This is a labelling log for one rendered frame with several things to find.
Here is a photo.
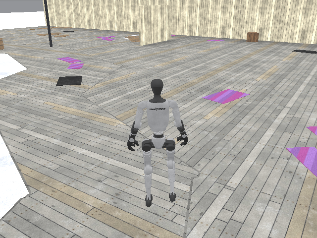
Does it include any left robot shin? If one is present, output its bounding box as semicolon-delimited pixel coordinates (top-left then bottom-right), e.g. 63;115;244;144
144;166;152;200

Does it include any robot right forearm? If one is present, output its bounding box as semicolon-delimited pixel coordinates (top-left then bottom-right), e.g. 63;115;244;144
177;120;187;138

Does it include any left robot hand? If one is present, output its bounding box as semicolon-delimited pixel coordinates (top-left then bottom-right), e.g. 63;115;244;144
127;140;139;151

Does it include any right robot upper arm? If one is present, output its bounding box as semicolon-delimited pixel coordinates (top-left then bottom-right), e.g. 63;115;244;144
168;100;182;127

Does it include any left robot upper arm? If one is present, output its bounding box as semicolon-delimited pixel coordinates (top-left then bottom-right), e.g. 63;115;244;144
134;101;147;129

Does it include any robot left forearm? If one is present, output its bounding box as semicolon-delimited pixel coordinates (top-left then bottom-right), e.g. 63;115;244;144
128;121;139;142

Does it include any robot torso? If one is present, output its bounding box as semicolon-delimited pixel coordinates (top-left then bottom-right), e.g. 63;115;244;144
146;99;169;149

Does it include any right robot hand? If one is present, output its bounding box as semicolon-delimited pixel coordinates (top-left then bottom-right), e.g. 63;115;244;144
177;136;188;146

